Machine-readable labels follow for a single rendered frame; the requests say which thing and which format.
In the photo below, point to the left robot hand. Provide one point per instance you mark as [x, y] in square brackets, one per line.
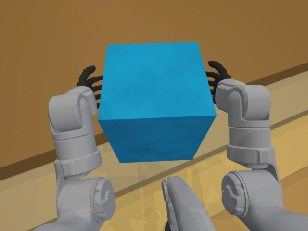
[88, 83]

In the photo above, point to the right robot forearm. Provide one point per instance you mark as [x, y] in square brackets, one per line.
[249, 121]

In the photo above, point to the carton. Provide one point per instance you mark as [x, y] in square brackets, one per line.
[156, 103]

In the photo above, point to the robot right thigh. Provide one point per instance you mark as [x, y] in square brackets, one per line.
[189, 212]

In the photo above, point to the right robot upper arm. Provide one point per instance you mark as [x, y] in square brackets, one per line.
[255, 197]

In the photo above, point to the right robot hand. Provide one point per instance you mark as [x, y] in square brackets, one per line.
[218, 77]

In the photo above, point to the right robot shin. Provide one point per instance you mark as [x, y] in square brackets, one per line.
[171, 217]

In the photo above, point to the left robot forearm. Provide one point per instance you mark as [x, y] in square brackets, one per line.
[70, 117]

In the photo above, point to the left robot upper arm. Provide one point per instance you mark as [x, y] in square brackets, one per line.
[83, 205]

